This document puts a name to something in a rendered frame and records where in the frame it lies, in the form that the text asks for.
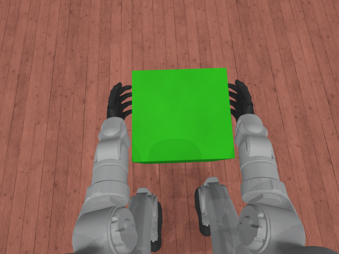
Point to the right robot forearm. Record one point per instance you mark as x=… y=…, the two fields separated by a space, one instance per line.
x=261 y=182

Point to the carton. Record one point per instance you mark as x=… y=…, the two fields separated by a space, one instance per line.
x=181 y=115

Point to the left robot forearm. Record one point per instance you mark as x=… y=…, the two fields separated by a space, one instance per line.
x=110 y=168

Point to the robot right upper arm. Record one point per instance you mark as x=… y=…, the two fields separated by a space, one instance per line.
x=267 y=229

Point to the left robot foot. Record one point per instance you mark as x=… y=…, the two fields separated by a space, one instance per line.
x=156 y=245

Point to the robot left hand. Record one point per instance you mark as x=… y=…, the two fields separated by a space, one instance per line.
x=115 y=108

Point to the left robot thigh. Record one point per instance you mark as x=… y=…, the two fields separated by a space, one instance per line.
x=144 y=209

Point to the robot right hand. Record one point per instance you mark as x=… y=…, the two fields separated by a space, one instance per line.
x=243 y=104

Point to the robot left upper arm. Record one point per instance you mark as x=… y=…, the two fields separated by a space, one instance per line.
x=109 y=230

